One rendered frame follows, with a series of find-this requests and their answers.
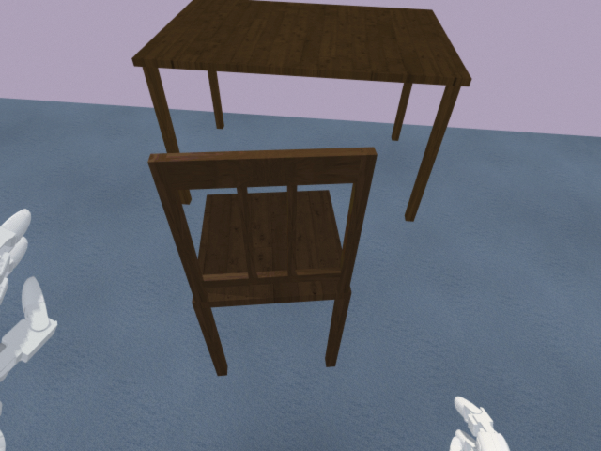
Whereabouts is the table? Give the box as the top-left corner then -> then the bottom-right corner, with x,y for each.
132,0 -> 471,222

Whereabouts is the robot left hand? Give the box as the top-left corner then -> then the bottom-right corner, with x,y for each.
0,209 -> 57,382

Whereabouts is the chair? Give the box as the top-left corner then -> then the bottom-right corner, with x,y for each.
147,148 -> 377,376

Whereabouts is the robot right hand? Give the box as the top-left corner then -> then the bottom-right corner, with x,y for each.
450,397 -> 510,451

